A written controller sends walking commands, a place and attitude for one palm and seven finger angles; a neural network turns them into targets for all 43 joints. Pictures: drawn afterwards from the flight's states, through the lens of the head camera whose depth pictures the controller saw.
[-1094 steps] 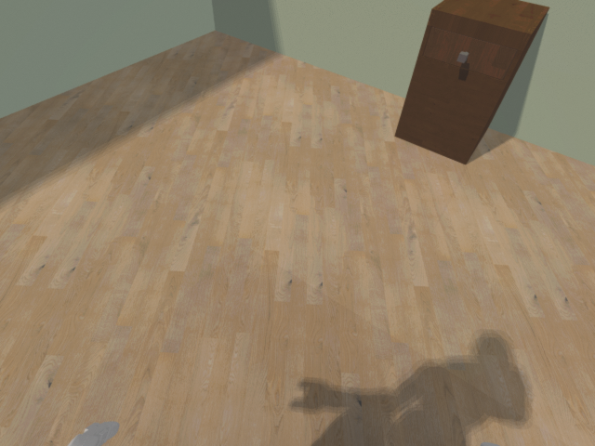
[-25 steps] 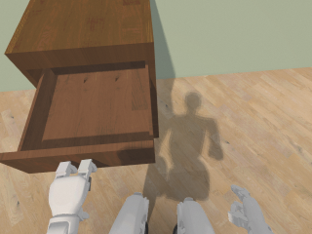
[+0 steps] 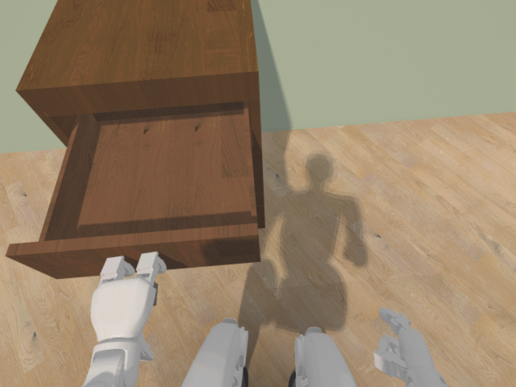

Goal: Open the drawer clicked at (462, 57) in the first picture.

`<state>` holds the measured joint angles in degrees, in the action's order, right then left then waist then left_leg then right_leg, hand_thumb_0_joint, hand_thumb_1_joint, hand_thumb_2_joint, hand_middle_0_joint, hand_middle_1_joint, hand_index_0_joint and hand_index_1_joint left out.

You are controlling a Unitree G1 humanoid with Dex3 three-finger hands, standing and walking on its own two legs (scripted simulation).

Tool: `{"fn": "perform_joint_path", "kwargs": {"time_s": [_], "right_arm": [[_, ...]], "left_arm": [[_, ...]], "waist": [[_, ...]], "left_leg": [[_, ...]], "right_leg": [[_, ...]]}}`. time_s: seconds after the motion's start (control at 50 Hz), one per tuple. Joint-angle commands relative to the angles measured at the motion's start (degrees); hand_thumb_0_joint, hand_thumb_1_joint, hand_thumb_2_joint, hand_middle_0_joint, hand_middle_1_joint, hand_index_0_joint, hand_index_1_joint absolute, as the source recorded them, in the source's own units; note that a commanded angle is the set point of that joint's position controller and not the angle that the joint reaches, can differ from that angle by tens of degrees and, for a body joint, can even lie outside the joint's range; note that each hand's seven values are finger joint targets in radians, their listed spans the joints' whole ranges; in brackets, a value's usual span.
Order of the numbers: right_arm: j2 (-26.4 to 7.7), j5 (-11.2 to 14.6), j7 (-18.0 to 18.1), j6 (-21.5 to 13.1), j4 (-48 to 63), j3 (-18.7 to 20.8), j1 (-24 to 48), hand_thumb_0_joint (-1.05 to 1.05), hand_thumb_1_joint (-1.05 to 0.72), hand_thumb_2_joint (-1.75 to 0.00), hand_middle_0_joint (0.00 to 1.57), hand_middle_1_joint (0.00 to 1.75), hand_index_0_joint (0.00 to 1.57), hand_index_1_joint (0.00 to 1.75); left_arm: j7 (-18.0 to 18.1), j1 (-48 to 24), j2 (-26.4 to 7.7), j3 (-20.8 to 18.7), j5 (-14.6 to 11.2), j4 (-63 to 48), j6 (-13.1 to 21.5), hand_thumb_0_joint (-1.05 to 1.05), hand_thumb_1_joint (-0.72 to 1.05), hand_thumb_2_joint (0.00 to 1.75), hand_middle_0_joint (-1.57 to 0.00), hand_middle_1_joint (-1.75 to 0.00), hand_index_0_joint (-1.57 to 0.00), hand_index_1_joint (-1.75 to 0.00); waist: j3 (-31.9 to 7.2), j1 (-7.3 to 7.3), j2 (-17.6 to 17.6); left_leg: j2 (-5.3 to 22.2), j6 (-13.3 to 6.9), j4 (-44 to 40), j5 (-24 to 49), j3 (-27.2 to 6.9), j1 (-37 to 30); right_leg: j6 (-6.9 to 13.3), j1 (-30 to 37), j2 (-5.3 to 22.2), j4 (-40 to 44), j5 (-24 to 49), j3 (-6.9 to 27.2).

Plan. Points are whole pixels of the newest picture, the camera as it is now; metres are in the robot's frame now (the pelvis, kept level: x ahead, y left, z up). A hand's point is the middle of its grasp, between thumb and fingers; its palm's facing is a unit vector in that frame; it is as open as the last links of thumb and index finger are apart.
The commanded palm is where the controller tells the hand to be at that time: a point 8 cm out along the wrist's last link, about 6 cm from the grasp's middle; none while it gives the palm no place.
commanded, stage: lift the hand off the handle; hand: left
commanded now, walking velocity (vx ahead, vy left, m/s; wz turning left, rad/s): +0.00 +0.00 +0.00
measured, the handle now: (144, 281) +0.28 +0.22 -0.06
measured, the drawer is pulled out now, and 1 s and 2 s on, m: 0.29 0.29 0.29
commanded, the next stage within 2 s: none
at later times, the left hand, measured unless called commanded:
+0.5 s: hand (123, 304) +0.23 +0.24 -0.03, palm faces -0.07 -0.10 -0.99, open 13.7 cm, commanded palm +0.22 +0.23 +0.02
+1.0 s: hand (115, 298) +0.24 +0.23 +0.00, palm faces -0.06 -0.12 -0.99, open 13.7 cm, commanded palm +0.22 +0.22 +0.06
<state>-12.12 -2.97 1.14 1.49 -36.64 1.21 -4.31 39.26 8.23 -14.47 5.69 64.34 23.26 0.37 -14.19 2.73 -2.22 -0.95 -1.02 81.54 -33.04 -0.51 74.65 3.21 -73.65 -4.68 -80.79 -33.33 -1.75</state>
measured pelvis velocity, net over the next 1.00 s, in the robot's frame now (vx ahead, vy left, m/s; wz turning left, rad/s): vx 0.04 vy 0.02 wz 0.00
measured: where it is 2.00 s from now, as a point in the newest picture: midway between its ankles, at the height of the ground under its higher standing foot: outside the picture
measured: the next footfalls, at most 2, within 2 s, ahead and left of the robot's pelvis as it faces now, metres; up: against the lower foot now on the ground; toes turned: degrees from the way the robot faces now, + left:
none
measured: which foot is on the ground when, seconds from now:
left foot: down 0.00-1.00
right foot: down 0.00-1.00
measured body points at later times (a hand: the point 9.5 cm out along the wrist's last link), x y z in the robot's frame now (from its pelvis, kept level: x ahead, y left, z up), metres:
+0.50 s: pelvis +0.02 +0.01 +0.04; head +0.11 +0.01 +0.48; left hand +0.23 +0.24 +0.02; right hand +0.22 -0.22 -0.07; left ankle +0.04 +0.11 -0.59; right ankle +0.04 -0.09 -0.59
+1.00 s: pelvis +0.04 +0.02 +0.06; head +0.10 +0.01 +0.50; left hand +0.23 +0.24 +0.06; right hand +0.24 -0.20 -0.04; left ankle +0.04 +0.11 -0.59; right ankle +0.04 -0.09 -0.59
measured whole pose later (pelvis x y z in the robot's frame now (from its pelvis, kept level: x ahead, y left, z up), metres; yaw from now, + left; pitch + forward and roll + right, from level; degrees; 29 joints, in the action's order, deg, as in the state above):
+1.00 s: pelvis +0.04 +0.02 +0.06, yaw +0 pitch +20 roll -2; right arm -13.1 -2.8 -0.7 4.5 -30.9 0.4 -7.8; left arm 35.4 19.5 -14.5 9.1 63.4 12.0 -3.8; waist -13.3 2.1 -3.0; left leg -1.5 -2.8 67.5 -31.3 -0.1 56.1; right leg 1.5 -54.3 -4.2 -65.3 -30.9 -0.1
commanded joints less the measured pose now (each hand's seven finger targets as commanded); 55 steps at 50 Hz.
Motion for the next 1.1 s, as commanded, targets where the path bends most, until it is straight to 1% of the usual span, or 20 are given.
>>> {"fn": "perform_joint_path", "kwargs": {"time_s": [0.0, 0.08, 0.14, 0.2, 0.28, 0.32, 0.4, 0.42, 0.44, 0.5, 0.54, 0.56, 0.72, 0.78, 0.8, 0.84, 0.9, 0.94, 1.02, 1.08], "right_arm": [[-6.91, -0.07, 1.06, -2.16, 8.9, 2.55, 1.98, 0.0, -0.9, -0.9, 0.2, 0.3, 0.2, 0.3], [-6.92, -0.3, 0.98, -2.03, 9.09, 2.46, 1.87, 0.0, -0.9, -0.9, 0.2, 0.3, 0.2, 0.3], [-7.06, -0.26, 0.69, -1.73, 9.56, 2.42, 1.79, 0.0, -0.9, -0.9, 0.2, 0.3, 0.2, 0.3], [-7.27, -0.28, 0.6, -1.65, 9.82, 2.31, 1.69, 0.0, -0.9, -0.9, 0.2, 0.3, 0.2, 0.3], [-7.46, -0.43, 0.59, -1.52, 9.9, 2.52, 1.59, 0.0, -0.9, -0.9, 0.2, 0.3, 0.2, 0.3], [-7.57, -0.53, 0.53, -1.29, 10.21, 2.42, 1.52, 0.0, -0.9, -0.9, 0.2, 0.3, 0.2, 0.3], [-7.63, -0.56, 0.37, -1.12, 11.17, 2.51, 1.15, 0.0, -0.9, -0.9, 0.2, 0.3, 0.2, 0.3], [-7.59, -0.57, 0.31, -0.9, 11.38, 2.46, 1.02, 0.0, -0.9, -0.9, 0.2, 0.3, 0.2, 0.3], [-7.56, -0.55, 0.27, -0.9, 11.44, 2.51, 1.27, 0.0, -0.9, -0.9, 0.2, 0.3, 0.2, 0.3], [-7.63, -0.55, 0.29, -0.75, 11.43, 2.2, 1.17, 0.0, -0.9, -0.9, 0.2, 0.3, 0.2, 0.3], [-7.63, -0.5, 0.07, -0.63, 11.43, 2.21, 1.2, 0.0, -0.9, -0.9, 0.2, 0.3, 0.2, 0.3], [-7.63, -0.54, 0.0, -0.58, 11.34, 2.28, 1.04, 0.0, -0.9, -0.9, 0.2, 0.3, 0.2, 0.3], [-7.59, -0.37, -0.45, -0.13, 12.96, 2.09, 0.48, 0.0, -0.9, -0.9, 0.2, 0.3, 0.2, 0.3], [-7.5, -0.29, -0.78, -0.03, 13.45, 2.15, 0.68, 0.0, -0.9, -0.9, 0.2, 0.3, 0.2, 0.3], [-7.51, -0.29, -0.73, 0.02, 13.52, 1.94, 0.42, 0.0, -0.9, -0.9, 0.2, 0.3, 0.2, 0.3], [-7.49, -0.23, -0.98, 0.17, 13.85, 2.1, 0.4, 0.0, -0.9, -0.9, 0.2, 0.3, 0.2, 0.3], [-7.53, -0.09, -1.07, 0.23, 14.27, 1.99, 0.2, 0.0, -0.9, -0.9, 0.2, 0.3, 0.2, 0.3], [-7.49, 0.07, -1.25, 0.38, 14.49, 2.03, 0.34, 0.0, -0.9, -0.9, 0.2, 0.3, 0.2, 0.3], [-7.45, 0.17, -1.59, 0.42, 14.79, 1.85, -0.04, 0.0, -0.9, -0.9, 0.2, 0.3, 0.2, 0.3], [-7.26, 0.39, -1.98, 0.48, 15.43, 1.89, 0.44, 0.0, -0.9, -0.9, 0.2, 0.3, 0.2, 0.3]], "left_arm": [[2.98, -1.23, -10.33, -7.19, -0.81, -12.47, -1.69, 0.0, -0.5, 0.3, -0.3, -1.2, -0.3, -1.2], [2.96, 1.19, -8.4, -5.06, 0.03, -12.75, -1.87, 0.0, -0.5, 0.3, -0.3, -1.2, -0.3, -1.2], [2.38, 3.74, -6.88, -3.91, -0.56, -12.13, -2.75, 0.0, -0.5, 0.3, -0.3, -1.2, -0.3, -1.2], [2.15, 2.85, -7.59, -4.4, -0.84, -12.57, -2.99, 0.0, -0.5, 0.3, -0.3, -1.2, -0.3, -1.2], [2.07, 2.36, -7.5, -4.04, 0.03, -12.91, -2.5, 0.0, -0.5, 0.3, -0.3, -1.2, -0.3, -1.2], [2.03, 1.86, -7.93, -4.02, 0.34, -14.47, -2.32, 0.0, -0.5, 0.3, -0.3, -1.2, -0.3, -1.2], [1.51, 5.44, -8.06, -4.39, -0.66, -17.07, -2.12, 0.0, -0.5, 0.3, -0.3, -1.2, -0.3, -1.2], [1.53, 6.61, -8.38, -4.85, -0.65, -17.33, -2.03, 0.0, -0.5, 0.3, -0.3, -1.2, -0.3, -1.2], [1.26, 6.53, -6.77, -2.96, -0.82, -17.74, -2.15, 0.0, -0.5, 0.3, -0.3, -1.2, -0.3, -1.2], [0.84, 7.03, -7.86, -4.16, -0.72, -16.49, -2.11, 0.0, -0.5, 0.3, -0.3, -1.2, -0.3, -1.2], [0.51, 5.68, -6.19, -2.0, -0.39, -16.4, -2.22, 0.0, -0.5, 0.3, -0.3, -1.2, -0.3, -1.2], [0.41, 5.1, -6.38, -2.24, -0.15, -16.42, -2.2, 0.0, -0.5, 0.3, -0.3, -1.2, -0.3, -1.2], [-0.31, 7.48, -7.44, -2.24, -0.38, -21.1, -1.99, 0.0, -0.5, 0.3, -0.3, -1.2, -0.3, -1.2], [-0.57, 8.9, -5.6, -0.72, -0.21, -20.88, -2.42, 0.0, -0.5, 0.3, -0.3, -1.2, -0.3, -1.2], [-0.49, 9.23, -6.94, -2.08, -0.31, -20.66, -2.6, 0.0, -0.5, 0.3, -0.3, -1.2, -0.3, -1.2], [-0.55, 8.82, -5.42, -0.5, -0.28, -21.56, -2.91, 0.0, -0.5, 0.3, -0.3, -1.2, -0.3, -1.2], [-0.76, 9.75, -6.42, -1.42, -0.68, -21.93, -3.49, 0.0, -0.5, 0.3, -0.3, -1.2, -0.3, -1.2], [-0.94, 8.38, -5.15, 0.53, -0.62, -23.12, -3.84, 0.0, -0.5, 0.3, -0.3, -1.2, -0.3, -1.2], [-1.5, 10.55, -5.67, 0.14, -0.85, -23.71, -3.95, 0.0, -0.5, 0.3, -0.3, -1.2, -0.3, -1.2], [-2.1, 12.84, -4.35, 1.6, -0.97, -23.74, -4.07, 0.0, -0.5, 0.3, -0.3, -1.2, -0.3, -1.2]], "waist": [[-19.08, -0.47, 2.12], [-16.93, -0.94, 0.58], [-15.78, -0.96, 1.43], [-14.49, -1.31, 1.71], [-14.52, -1.44, 1.55], [-16.18, -1.35, -0.27], [-17.25, -0.81, -0.82], [-18.23, -0.59, -0.46], [-17.24, -1.19, -0.44], [-14.26, -1.57, 0.9], [-12.71, -2.06, 0.71], [-13.78, -2.09, 1.96], [-15.65, -1.45, -0.15], [-13.17, -1.36, -0.23], [-12.65, -1.39, 0.58], [-12.96, -1.36, -0.18], [-12.43, -1.13, 0.12], [-11.98, -1.4, -0.93], [-12.78, -1.18, -0.1], [-10.48, -0.91, -0.15]], "left_leg": [[-0.22, -1.68, -11.69, 9.5, -0.32, -16.85], [-0.1, -1.5, -13.0, 10.44, -0.43, -19.56], [-0.04, -1.51, -14.26, 10.89, -0.54, -20.38], [0.17, -1.6, -15.45, 10.68, -0.8, -20.95], [0.02, -1.62, -15.68, 11.65, -0.6, -22.4], [0.1, -1.59, -16.21, 13.4, -0.57, -24.38], [0.16, -1.58, -17.18, 16.68, -0.65, -27.48], [0.0, -1.47, -17.29, 17.37, -0.71, -27.89], [0.11, -1.53, -17.36, 17.34, -0.68, -28.44], [0.26, -1.49, -17.99, 16.35, -1.02, -27.42], [0.23, -1.56, -18.42, 15.55, -1.0, -27.63], [0.27, -1.59, -18.39, 15.49, -0.87, -27.75], [0.24, -1.45, -20.49, 19.57, -1.24, -33.02], [0.36, -1.33, -21.39, 19.04, -1.31, -33.36], [0.56, -1.31, -21.71, 19.39, -1.52, -33.25], [0.51, -1.29, -22.23, 19.64, -1.55, -34.45], [0.62, -1.24, -23.3, 19.76, -1.64, -35.1], [0.64, -1.2, -23.98, 20.05, -1.78, -36.31], [0.76, -1.23, -24.68, 22.45, -1.47, -38.14], [0.7, -1.18, -25.64, 21.38, -1.37, -38.0]], "right_leg": [[-0.05, 16.39, 1.74, 16.77, 10.03, 4.36], [0.23, 15.42, 1.62, 17.54, 10.85, 3.64], [0.33, 16.41, 1.62, 18.43, 11.54, 3.08], [0.46, 16.61, 1.65, 19.32, 10.87, 2.58], [0.4, 17.17, 1.67, 19.8, 12.41, 2.79], [0.47, 17.47, 1.79, 19.52, 13.85, 2.47], [0.78, 19.58, 1.66, 20.15, 17.7, 2.46], [0.65, 20.31, 1.56, 19.83, 18.24, 2.47], [0.62, 20.13, 1.62, 20.44, 18.65, 2.27], [0.66, 19.68, 1.59, 21.21, 17.69, 2.43], [0.58, 19.12, 1.65, 21.76, 16.49, 1.77], [0.37, 19.42, 1.71, 21.74, 16.3, 1.77], [0.64, 21.69, 1.41, 22.49, 18.74, 1.38], [0.77, 21.52, 1.43, 23.33, 17.7, 0.68], [0.9, 21.8, 1.35, 23.53, 18.06, 0.78], [0.88, 22.27, 1.34, 23.75, 17.98, 0.47], [0.95, 23.35, 1.29, 24.67, 18.02, 0.74], [0.96, 23.55, 1.34, 25.03, 17.79, 0.49], [0.86, 25.25, 1.3, 25.74, 20.0, 0.62], [0.96, 26.12, 1.37, 26.76, 19.33, 0.53]]}}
